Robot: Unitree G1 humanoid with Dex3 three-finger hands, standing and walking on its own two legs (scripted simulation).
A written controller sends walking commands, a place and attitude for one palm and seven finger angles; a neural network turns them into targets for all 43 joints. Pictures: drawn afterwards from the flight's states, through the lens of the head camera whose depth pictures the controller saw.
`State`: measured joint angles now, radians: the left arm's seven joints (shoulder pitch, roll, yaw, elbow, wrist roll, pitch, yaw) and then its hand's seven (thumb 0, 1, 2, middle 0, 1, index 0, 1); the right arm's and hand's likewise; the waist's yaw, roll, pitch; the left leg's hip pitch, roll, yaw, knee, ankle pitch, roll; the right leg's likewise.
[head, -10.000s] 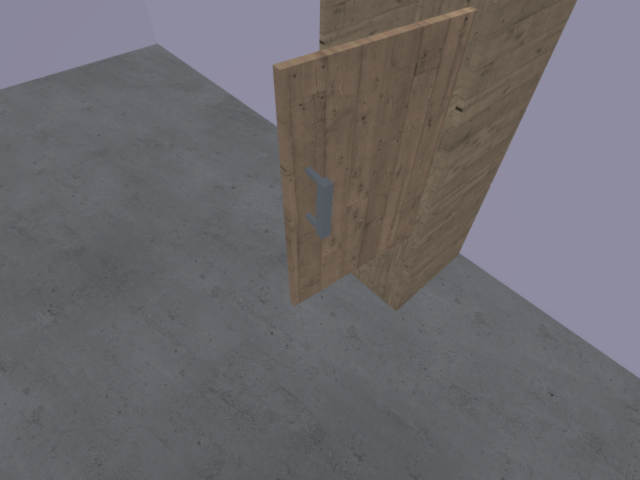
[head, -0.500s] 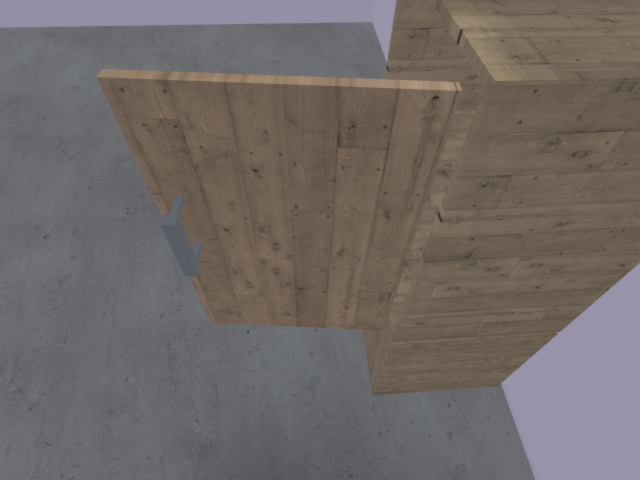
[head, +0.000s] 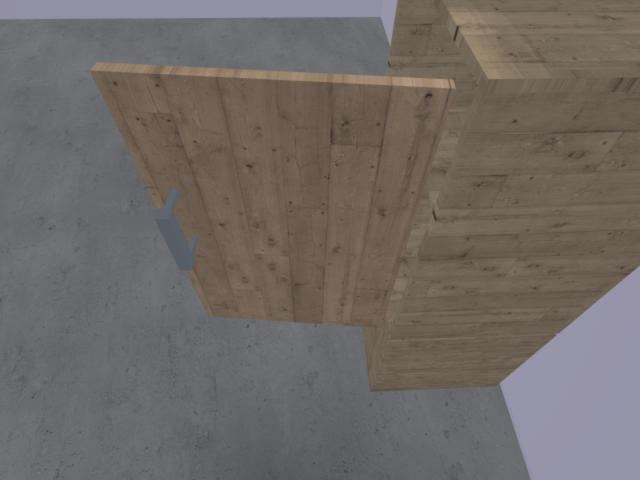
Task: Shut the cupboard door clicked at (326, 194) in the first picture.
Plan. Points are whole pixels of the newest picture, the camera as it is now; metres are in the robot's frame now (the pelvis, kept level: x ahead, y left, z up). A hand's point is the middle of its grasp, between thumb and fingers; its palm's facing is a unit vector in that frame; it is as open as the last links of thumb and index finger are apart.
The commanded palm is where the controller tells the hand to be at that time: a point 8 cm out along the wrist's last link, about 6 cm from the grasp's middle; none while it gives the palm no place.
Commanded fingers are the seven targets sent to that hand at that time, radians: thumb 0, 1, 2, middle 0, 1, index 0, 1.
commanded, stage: come to a stop and stand still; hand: left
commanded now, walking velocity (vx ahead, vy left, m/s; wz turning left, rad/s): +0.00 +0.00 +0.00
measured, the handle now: (180, 231) +0.45 +0.25 +0.00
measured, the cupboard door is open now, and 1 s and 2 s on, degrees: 83 83 83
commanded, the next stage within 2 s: look again from close up in 0.76 s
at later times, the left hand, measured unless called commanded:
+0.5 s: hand out of the picture -0.02 +0.23 -0.17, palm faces -0.01 -0.97 -0.22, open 7.4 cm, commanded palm none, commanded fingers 0.00 0.90 0.90 -0.20 -0.30 -0.20 -0.30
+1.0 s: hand out of the picture -0.06 +0.20 -0.17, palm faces +0.00 -0.99 -0.15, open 7.4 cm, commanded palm none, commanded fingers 0.00 0.90 0.90 -0.20 -0.30 -0.20 -0.30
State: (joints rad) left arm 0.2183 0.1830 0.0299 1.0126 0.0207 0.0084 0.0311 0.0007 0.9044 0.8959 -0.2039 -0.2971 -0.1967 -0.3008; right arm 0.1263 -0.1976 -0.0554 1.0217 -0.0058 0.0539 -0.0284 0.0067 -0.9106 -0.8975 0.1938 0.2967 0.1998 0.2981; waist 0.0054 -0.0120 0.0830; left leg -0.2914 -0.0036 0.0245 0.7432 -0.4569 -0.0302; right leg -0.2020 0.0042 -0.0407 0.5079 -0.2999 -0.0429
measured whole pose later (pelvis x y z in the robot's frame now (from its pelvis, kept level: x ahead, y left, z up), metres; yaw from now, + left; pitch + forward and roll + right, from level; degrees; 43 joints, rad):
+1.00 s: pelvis -0.04 +0.04 +0.00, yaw -1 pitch -2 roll +0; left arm 0.34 0.14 -0.02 1.11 0.01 -0.02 0.03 0.00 0.91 0.90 -0.20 -0.30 -0.20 -0.30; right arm 0.30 -0.15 0.01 1.10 -0.01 -0.01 -0.02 0.01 -0.91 -0.90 0.19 0.30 0.20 0.30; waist 0.00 -0.02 0.03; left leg -0.19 -0.05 0.07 0.42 -0.21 0.07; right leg -0.22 -0.04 0.00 0.45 -0.20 0.02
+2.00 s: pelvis -0.06 +0.00 -0.11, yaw +2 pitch +14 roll -2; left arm 0.57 0.23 0.14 -0.10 -0.28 -0.52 -0.27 0.02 0.90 0.90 -0.54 -0.67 -0.54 -0.67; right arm 0.14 -0.24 -0.02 0.47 0.02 -0.25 -0.04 0.01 -0.91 -0.90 0.19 0.30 0.20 0.30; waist 0.06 0.00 -0.15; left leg -0.95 0.01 -0.04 1.28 -0.56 0.00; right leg -0.92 0.00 -0.13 1.23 -0.55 -0.06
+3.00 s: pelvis -0.04 +0.03 -0.06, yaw +1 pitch +10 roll -3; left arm 0.37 0.27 0.15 -0.08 -0.28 -0.28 -0.26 0.01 0.90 0.90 -1.30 -1.49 -1.29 -1.49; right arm 0.28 -0.24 0.05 0.47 0.03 -0.17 -0.05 0.02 -0.90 -0.90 0.20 0.30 0.21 0.30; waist 0.00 0.03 -0.12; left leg -0.73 0.00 0.00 1.05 -0.50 0.05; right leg -0.70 -0.01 -0.09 0.98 -0.46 0.00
